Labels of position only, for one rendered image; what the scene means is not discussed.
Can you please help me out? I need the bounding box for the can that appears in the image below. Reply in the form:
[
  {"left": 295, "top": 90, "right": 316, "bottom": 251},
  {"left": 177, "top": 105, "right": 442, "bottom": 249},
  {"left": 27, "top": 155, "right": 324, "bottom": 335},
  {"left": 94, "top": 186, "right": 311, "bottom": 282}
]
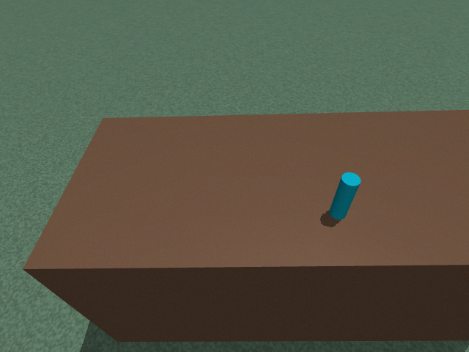
[{"left": 329, "top": 172, "right": 361, "bottom": 220}]

